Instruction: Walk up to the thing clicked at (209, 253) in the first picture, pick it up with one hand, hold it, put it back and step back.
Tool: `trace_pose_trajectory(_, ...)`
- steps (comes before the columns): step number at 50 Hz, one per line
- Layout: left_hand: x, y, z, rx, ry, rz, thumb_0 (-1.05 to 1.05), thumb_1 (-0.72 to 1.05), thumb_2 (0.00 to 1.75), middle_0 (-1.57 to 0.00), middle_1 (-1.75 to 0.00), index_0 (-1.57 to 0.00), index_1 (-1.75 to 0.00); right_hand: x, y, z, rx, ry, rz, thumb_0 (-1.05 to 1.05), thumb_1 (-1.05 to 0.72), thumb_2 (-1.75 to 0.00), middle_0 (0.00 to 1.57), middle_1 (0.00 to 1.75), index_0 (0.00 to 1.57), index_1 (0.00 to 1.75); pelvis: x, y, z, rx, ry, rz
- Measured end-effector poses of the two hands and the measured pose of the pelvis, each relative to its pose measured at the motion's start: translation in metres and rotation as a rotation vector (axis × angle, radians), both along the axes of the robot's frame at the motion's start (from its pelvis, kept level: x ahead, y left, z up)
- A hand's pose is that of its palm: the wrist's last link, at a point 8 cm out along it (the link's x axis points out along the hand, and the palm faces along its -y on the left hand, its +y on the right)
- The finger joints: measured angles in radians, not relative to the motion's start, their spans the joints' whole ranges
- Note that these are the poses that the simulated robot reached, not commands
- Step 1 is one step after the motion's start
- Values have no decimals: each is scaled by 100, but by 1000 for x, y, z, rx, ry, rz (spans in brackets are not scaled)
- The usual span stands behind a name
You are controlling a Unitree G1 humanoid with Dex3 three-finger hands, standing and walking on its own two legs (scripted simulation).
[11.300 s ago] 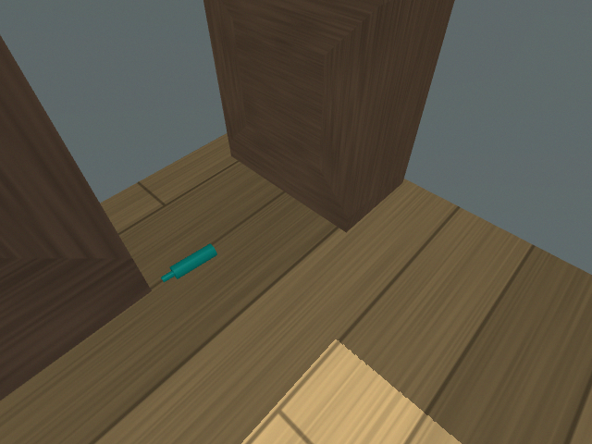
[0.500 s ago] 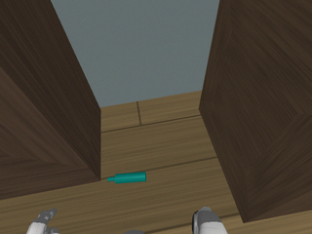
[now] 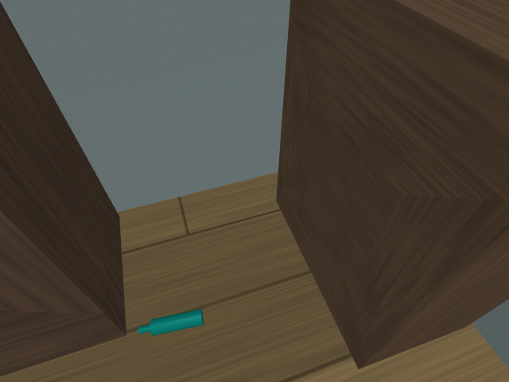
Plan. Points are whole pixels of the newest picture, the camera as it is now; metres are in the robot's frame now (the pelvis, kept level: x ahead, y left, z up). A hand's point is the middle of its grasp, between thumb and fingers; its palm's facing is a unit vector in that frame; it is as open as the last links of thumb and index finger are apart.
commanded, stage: walk up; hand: left
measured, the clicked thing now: (170, 323) +0.48 +0.33 -0.74
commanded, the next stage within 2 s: stand in 0.82 s
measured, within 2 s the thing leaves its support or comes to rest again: neither
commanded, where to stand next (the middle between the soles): +0.12 +0.03 m, yaw +0 degrees
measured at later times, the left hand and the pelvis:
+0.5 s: hand out of the picture +0.14 +0.29 -0.14, palm faces +0.01 -0.89 -0.46, open 7.4 cm; pelvis +0.06 +0.01 -0.01, yaw +3 degrees
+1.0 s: hand out of the picture +0.09 +0.29 -0.14, palm faces +0.00 -0.92 -0.38, open 7.4 cm; pelvis +0.04 +0.03 +0.00, yaw +1 degrees
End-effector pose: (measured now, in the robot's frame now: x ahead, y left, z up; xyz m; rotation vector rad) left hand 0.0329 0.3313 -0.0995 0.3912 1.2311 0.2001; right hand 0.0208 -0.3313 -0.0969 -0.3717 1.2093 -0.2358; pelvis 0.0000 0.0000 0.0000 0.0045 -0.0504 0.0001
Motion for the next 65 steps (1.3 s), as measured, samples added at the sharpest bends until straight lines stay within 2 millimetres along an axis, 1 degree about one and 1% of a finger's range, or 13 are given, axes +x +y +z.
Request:
trace_pose_trajectory(4, 31, -18, 8, 51, -111, -14, 0, 90, 90, -20, -30, -21, -30, 16, -15, -26, 31, 26, -12, 1, -91, -90, 20, 30, 20, 30, 13, -17, -10, -22, -22, 11)
trace_pose_trajectory(8, 42, -30, 27, 72, -134, -1, 0, 90, 90, -20, -30, -21, -30, 45, -10, -31, 90, 6, 1, 1, -91, -90, 20, 30, 20, 30, 29, -22, -1, -8, -28, 7)
trace_pose_trajectory(11, 47, -31, 38, 100, -128, 9, 0, 90, 90, -20, -30, -21, -30, 63, -6, -33, 117, -6, 9, 1, -91, -90, 20, 30, 20, 30, 40, -22, 4, -5, -28, 6)
trace_pose_trajectory(15, 57, -25, 42, 132, -103, 18, 0, 90, 90, -21, -30, -21, -30, 76, 2, -38, 128, 22, -1, 1, -91, -90, 20, 30, 20, 30, 51, -18, 5, -2, -23, 9)
trace_pose_trajectory(20, 77, -16, 30, 115, -97, 22, 0, 90, 90, -20, -30, -21, -30, 85, 19, -42, 118, 79, 9, 1, -91, -90, 20, 30, 20, 30, 56, -7, 1, -3, -6, 22)
trace_pose_trajectory(27, 101, 6, -14, 44, -103, 47, 0, 90, 90, -20, -30, -21, -30, 113, 46, -32, 53, 67, 72, 1, -91, -90, 20, 30, 20, 30, 56, 16, -13, 28, 2, 49)
trace_pose_trajectory(32, 99, 6, -21, 1, -78, 47, 0, 90, 90, -20, -30, -21, -30, 134, 57, -14, 31, -15, 88, 1, -91, -90, 20, 30, 20, 30, 48, 27, -6, -15, 12, 49)
trace_pose_trajectory(37, 84, 11, -21, 8, -57, 36, 0, 90, 90, -20, -30, -21, -30, 148, 62, -11, 34, -102, 96, 1, -91, -90, 20, 30, 20, 30, 42, 31, -9, -3, 18, 30)
trace_pose_trajectory(41, 65, 13, -18, 37, -45, 37, 0, 90, 90, -20, -30, -21, -30, 148, 62, -22, 61, -143, 85, 1, -91, -90, 20, 30, 20, 30, 36, 29, -15, -13, -4, 7)
trace_pose_trajectory(46, 46, 8, -7, 18, -17, 38, 0, 90, 90, -20, -30, -21, -30, 129, 76, -23, 118, -117, 67, 1, -91, -90, 20, 30, 20, 30, 36, 28, -3, -2, -19, 18)
trace_pose_trajectory(52, 56, 3, -4, -36, -58, 48, 0, 90, 90, -20, -30, -21, -30, 100, 80, -19, 125, -59, 47, 1, -91, -90, 20, 30, 20, 30, 35, 32, 6, -11, -32, 17)
trace_pose_trajectory(57, 69, -2, -7, -72, -68, 27, 0, 90, 90, -20, -30, -21, -30, 81, 75, -11, 98, -19, 12, 1, -91, -90, 20, 30, 20, 30, 34, 33, 11, -11, -22, 12)
trace_pose_trajectory(65, 74, -7, -13, -103, -38, 15, 0, 90, 90, -20, -30, -21, -30, 69, 67, -3, 57, 24, -27, 1, -91, -90, 20, 30, 20, 30, 36, 35, 14, -10, -1, 3)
